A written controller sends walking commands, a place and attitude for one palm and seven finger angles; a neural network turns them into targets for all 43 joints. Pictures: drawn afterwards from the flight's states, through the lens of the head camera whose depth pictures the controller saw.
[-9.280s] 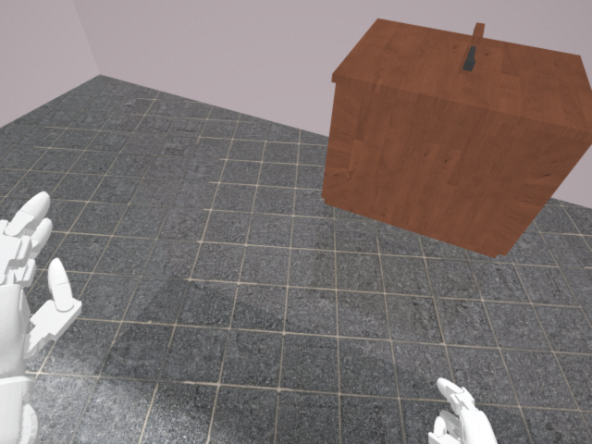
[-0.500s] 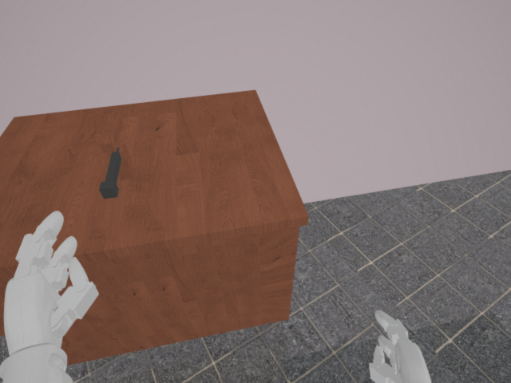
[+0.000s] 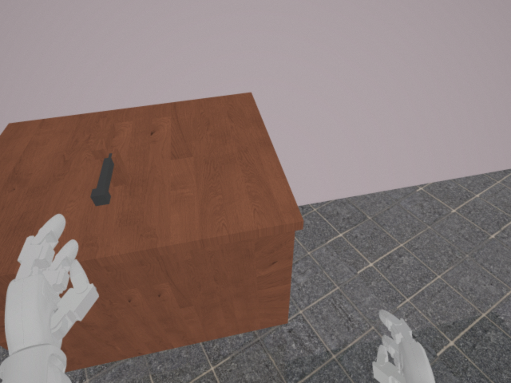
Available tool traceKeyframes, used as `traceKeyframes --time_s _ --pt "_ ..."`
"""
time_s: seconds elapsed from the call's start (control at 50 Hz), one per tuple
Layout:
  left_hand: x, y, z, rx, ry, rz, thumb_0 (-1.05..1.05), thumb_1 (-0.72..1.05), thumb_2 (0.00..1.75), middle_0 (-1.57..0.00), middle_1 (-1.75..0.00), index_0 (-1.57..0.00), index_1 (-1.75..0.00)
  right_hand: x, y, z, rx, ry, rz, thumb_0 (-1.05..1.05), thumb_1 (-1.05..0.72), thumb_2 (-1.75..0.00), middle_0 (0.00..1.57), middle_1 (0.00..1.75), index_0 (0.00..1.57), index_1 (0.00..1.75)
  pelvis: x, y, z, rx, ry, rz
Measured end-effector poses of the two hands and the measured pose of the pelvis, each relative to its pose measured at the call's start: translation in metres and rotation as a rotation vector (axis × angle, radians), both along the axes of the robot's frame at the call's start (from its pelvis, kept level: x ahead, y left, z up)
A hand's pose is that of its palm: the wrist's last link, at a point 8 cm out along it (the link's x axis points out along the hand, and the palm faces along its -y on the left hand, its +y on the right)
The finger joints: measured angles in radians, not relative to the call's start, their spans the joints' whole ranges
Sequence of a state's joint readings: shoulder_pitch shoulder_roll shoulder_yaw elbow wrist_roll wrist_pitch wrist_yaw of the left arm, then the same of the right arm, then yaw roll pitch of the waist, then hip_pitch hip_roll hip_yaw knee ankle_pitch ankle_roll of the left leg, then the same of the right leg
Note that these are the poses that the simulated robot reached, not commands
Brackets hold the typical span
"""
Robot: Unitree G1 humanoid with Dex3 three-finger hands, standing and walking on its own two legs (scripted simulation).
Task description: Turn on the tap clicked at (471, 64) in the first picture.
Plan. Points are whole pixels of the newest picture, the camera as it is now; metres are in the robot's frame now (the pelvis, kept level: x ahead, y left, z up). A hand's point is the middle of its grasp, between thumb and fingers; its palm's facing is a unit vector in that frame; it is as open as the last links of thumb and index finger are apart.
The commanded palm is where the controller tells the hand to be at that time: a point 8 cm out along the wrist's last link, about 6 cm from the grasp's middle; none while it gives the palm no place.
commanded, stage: reach beside the lever's end, fingers flat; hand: left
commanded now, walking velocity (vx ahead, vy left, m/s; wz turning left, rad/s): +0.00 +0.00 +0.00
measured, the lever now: (100, 196) +0.44 +0.39 +0.03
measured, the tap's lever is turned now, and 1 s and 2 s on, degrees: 0 0 0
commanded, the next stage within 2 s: none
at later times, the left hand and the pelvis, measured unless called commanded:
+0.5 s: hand (81, 266) +0.24 +0.29 +0.09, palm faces +0.55 -0.83 -0.11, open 7.4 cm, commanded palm +0.19 +0.33 +0.10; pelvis +0.00 +0.00 +0.00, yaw -1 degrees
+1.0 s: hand (78, 246) +0.29 +0.34 +0.06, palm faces +0.56 -0.83 -0.09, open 7.6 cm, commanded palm +0.25 +0.38 +0.06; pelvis -0.01 +0.03 -0.02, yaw -2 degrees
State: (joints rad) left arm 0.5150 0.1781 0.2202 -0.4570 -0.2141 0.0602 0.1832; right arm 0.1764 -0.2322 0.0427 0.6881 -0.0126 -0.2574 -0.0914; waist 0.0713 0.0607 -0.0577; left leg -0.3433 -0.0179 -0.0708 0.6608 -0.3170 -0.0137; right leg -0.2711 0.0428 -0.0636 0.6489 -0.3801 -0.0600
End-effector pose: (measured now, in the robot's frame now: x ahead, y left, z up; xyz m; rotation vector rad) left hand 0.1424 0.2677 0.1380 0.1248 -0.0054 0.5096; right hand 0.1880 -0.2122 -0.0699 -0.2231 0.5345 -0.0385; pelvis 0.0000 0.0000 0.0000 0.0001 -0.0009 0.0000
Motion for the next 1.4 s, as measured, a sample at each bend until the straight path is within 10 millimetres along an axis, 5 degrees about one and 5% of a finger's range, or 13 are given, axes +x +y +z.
traceKeyframes --time_s 0.46,1.0,1.4 --pt "0.046 0.053 -0.033 -0.028 0.029 0.062 0.02 0.9 0.89 -0.2 -0.3 -0.2 -0.3 -0.035 -0.02 -0.021 -0.038 0.132 -0.106 0.01 -0.9 -0.89 0.2 0.3 0.21 0.3 -0.004 0.003 -0.003 -0.003 0.056 -0.013" --pt "0.102 0.107 -0.07 -0.032 0.006 0.081 0.02 0.9 0.89 -0.18 -0.24 -0.18 -0.24 -0.062 -0.007 -0.037 -0.087 0.237 -0.144 0.01 -0.9 -0.89 0.2 0.3 0.21 0.3 -0.005 0.027 -0.016 -0.025 0.141 -0.025" --pt "0.136 0.143 -0.097 -0.048 0.007 0.108 0.02 0.9 0.89 -0.16 -0.19 -0.16 -0.19 -0.097 -0.018 -0.061 -0.131 0.381 -0.186 0.01 -0.9 -0.89 0.2 0.3 0.21 0.3 -0.012 0.029 -0.033 -0.038 0.217 -0.029"
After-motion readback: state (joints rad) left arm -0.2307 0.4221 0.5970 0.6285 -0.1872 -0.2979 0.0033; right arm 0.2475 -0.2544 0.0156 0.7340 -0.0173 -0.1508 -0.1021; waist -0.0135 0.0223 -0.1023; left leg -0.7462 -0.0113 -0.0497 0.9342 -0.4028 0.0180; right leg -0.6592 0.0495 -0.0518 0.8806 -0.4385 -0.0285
